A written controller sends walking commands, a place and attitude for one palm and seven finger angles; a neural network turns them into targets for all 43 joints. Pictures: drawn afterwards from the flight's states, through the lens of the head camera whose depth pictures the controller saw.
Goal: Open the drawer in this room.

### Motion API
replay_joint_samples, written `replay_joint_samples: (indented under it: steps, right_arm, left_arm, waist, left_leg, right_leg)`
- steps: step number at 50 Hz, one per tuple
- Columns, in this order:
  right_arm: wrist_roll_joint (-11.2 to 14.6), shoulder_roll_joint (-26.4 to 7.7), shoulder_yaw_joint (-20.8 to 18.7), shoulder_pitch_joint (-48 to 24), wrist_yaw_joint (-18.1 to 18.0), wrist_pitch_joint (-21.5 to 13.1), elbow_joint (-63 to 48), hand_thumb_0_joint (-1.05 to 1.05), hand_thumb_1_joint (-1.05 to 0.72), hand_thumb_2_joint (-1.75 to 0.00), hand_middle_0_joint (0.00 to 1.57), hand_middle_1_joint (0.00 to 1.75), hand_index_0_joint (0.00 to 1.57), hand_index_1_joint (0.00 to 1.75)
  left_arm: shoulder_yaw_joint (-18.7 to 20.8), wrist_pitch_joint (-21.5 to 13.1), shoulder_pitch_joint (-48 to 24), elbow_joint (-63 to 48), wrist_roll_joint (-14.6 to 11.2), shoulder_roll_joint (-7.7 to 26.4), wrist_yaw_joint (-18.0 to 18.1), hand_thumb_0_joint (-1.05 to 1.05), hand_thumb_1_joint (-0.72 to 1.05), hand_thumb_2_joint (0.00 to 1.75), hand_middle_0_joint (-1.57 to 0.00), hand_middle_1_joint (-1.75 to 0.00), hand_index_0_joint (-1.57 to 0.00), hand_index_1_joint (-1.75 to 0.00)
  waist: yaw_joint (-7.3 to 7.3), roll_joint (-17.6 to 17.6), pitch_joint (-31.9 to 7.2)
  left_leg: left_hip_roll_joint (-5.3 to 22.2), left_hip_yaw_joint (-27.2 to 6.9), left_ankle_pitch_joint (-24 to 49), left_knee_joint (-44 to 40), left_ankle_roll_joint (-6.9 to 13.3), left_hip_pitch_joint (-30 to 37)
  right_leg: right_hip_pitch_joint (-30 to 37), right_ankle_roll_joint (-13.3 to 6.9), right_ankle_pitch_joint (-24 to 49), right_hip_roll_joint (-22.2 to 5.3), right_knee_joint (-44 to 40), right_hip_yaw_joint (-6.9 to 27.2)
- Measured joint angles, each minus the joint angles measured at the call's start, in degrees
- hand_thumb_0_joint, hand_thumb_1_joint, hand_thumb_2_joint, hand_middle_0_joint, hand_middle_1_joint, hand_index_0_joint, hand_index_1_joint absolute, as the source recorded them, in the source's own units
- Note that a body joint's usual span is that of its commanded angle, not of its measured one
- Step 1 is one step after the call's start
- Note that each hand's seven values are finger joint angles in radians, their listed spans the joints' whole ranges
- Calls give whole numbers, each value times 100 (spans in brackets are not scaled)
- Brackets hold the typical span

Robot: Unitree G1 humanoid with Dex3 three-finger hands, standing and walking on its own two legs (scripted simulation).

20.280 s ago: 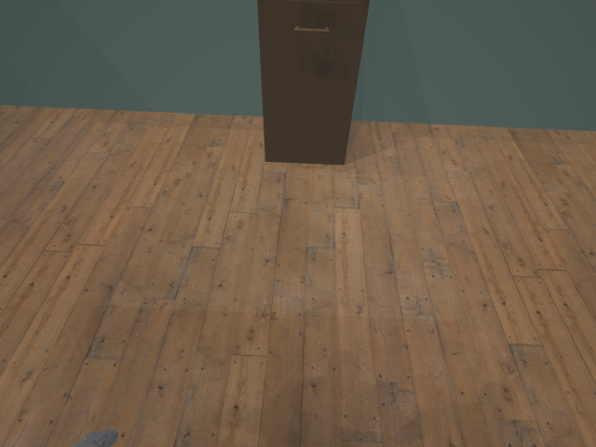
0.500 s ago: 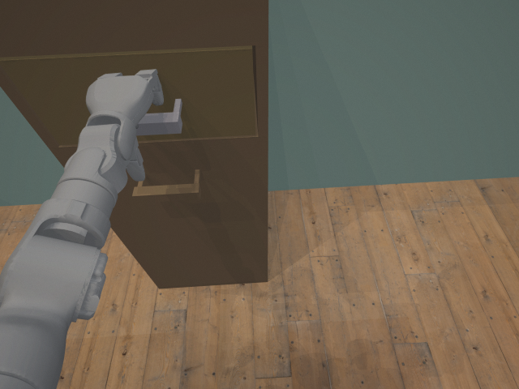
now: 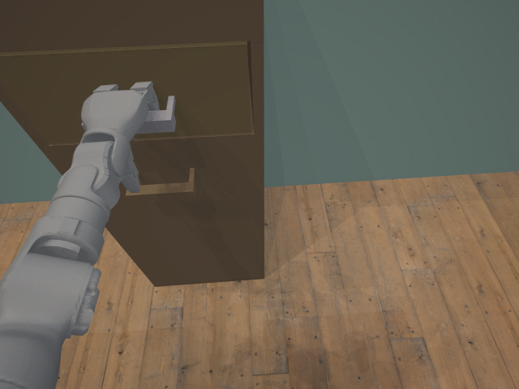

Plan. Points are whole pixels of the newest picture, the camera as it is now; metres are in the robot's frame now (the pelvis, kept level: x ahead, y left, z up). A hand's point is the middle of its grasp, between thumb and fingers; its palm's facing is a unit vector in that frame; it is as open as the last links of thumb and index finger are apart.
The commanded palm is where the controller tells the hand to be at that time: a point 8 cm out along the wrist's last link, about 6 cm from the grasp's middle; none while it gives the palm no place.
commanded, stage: lower the fingers behind the handle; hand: left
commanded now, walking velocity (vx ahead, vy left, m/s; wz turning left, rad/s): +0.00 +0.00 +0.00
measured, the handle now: (132, 113) +0.53 +0.20 +0.13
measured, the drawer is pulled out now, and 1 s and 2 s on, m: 0.00 0.00 0.03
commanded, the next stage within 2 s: close the thumb around the handle in 0.10 s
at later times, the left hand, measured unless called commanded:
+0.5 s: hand (129, 140) +0.49 +0.20 +0.11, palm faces -0.01 -0.03 -1.00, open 11.3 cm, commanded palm +0.47 +0.21 +0.17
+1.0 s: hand (128, 142) +0.49 +0.20 +0.10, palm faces -0.03 -0.01 -1.00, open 5.6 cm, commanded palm +0.47 +0.21 +0.17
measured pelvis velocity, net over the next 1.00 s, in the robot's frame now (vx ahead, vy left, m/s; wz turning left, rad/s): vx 0.01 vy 0.00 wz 0.01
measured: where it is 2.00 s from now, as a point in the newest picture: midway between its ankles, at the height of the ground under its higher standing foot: outside the picture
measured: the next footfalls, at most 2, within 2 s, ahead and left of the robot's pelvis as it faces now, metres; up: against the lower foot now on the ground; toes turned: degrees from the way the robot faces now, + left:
none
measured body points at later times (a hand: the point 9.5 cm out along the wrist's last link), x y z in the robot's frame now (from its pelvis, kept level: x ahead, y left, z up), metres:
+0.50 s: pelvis +0.01 +0.00 +0.00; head +0.07 -0.02 +0.45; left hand +0.48 +0.20 +0.16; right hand +0.07 -0.27 -0.13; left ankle -0.02 +0.11 -0.73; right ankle +0.00 -0.11 -0.73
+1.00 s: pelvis +0.01 +0.00 +0.00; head +0.07 -0.02 +0.45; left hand +0.48 +0.20 +0.16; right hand +0.06 -0.27 -0.14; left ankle -0.02 +0.11 -0.73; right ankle +0.00 -0.11 -0.73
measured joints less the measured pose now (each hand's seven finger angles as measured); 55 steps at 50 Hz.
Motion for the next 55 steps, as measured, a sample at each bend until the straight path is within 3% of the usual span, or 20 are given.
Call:
replay_joint_samples:
  steps: [7,13,18,41,55]
  right_arm:
    - [32,62,58,-98,-15,33,-86,1,-91,-90,20,30,20,30]
    - [21,85,77,-189,-37,13,-164,1,-91,-90,20,30,20,30]
    - [9,64,49,-230,-20,5,-155,1,-91,-90,20,30,20,30]
    - [13,37,10,-219,-18,74,-124,1,-91,-90,20,30,20,30]
    - [0,56,-2,-169,-1,34,-105,1,-91,-90,20,30,20,30]
  left_arm:
    - [-44,99,50,8,-38,-18,-182,-1,-49,30,-34,-121,-34,-122]
    - [2,-55,121,-85,-31,-3,-230,0,-48,30,-33,-121,-33,-121]
    - [-71,-56,138,-145,-33,-29,-183,0,-39,34,-33,-121,-33,-121]
    - [-63,-63,268,-283,-72,6,-326,0,69,81,-41,-133,-41,-133]
    - [-27,-87,293,-252,-39,23,-206,0,69,83,-42,-135,-42,-134]
  waist:
    - [0,38,11]
    - [41,28,25]
    - [91,16,21]
    - [110,27,40]
    - [81,45,40]
  left_leg:
    - [-12,24,12,-105,1,167]
    - [-19,23,8,-123,-3,194]
    - [-25,-5,-10,-104,-10,178]
    - [-14,-34,-55,-97,-24,236]
    - [-20,-15,-45,-91,-11,211]
  right_leg:
    - [142,7,0,-4,-69,25]
    - [160,5,-18,-9,-64,26]
    - [156,1,-49,-17,-43,0]
    - [229,-8,-91,-1,-56,-20]
    - [195,1,-73,-6,-48,4]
